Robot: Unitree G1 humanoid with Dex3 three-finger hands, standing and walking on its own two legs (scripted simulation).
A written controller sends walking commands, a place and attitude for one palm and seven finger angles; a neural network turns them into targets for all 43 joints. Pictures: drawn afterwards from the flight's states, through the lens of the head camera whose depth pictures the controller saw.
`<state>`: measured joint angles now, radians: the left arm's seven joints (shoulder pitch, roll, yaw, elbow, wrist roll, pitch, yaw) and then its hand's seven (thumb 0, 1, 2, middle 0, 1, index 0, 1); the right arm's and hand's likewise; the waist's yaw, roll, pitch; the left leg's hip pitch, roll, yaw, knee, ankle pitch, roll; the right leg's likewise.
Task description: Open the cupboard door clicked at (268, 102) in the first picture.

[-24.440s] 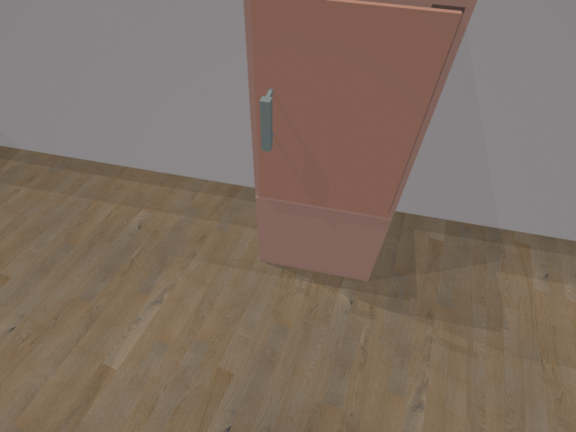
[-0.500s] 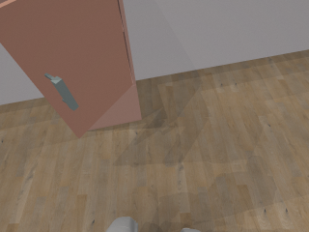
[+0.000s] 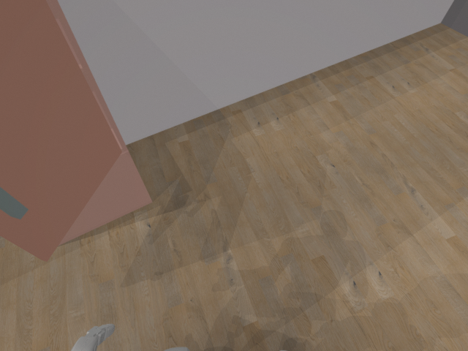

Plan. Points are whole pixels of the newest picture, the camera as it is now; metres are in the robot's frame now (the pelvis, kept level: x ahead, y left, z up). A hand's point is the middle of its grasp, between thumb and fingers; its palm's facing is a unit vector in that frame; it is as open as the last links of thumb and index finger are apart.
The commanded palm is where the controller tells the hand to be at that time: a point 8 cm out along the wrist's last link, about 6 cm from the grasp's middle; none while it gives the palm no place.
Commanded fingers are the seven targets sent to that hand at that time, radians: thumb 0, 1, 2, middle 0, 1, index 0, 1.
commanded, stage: walk to a spot facing it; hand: left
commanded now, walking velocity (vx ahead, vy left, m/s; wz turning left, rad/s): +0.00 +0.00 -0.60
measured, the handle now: out of the picture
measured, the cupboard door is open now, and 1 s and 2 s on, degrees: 43 43 43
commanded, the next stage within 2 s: turn to face it in 1.72 s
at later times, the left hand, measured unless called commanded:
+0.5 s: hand (160, 304) +0.21 +0.16 -0.14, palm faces -0.30 -0.93 -0.21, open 7.4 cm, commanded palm none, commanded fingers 0.00 0.90 0.90 -0.20 -0.30 -0.20 -0.30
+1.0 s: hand (197, 262) +0.30 +0.11 -0.16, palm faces -0.56 -0.81 -0.16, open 7.4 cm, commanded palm none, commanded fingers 0.00 0.90 0.90 -0.20 -0.30 -0.20 -0.30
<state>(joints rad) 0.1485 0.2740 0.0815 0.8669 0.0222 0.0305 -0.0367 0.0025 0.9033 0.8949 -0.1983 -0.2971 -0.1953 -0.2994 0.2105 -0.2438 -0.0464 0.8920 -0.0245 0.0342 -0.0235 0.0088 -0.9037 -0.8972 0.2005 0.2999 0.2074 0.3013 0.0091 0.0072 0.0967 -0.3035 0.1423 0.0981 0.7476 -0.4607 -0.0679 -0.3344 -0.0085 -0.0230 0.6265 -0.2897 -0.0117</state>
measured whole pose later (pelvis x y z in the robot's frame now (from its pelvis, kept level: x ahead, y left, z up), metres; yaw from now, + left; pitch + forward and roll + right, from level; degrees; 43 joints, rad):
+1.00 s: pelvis +0.15 -0.04 +0.02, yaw -37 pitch +2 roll -1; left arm 0.26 0.25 0.09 0.98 0.03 0.03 -0.05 0.01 0.90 0.89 -0.20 -0.30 -0.20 -0.30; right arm 0.24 -0.20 -0.02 0.87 -0.05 -0.06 -0.01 0.01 -0.91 -0.90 0.20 0.30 0.20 0.30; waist 0.00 -0.05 0.04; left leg -0.26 0.07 0.11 0.54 -0.31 0.00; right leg -0.46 0.01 0.02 1.12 -0.42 -0.01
